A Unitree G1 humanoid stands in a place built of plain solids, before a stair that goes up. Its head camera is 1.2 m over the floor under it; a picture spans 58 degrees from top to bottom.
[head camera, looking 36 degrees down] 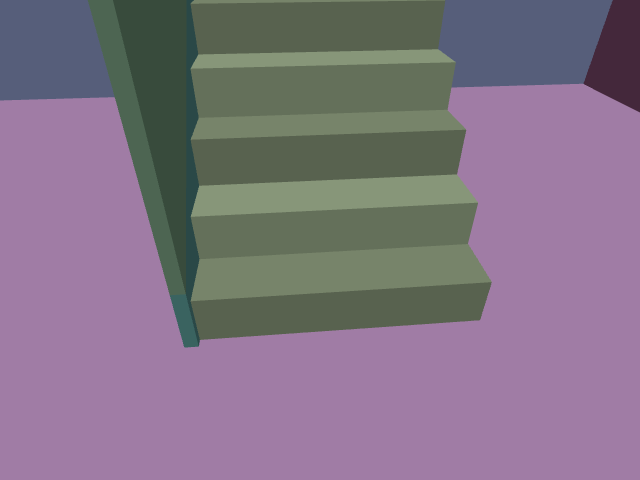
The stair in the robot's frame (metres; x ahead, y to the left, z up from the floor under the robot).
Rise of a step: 0.19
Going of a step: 0.22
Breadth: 1.04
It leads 5 degrees to the left of straight ahead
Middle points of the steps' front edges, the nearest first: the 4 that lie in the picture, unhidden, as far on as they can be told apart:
1.09 -0.09 0.19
1.31 -0.06 0.38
1.54 -0.04 0.57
1.76 -0.02 0.76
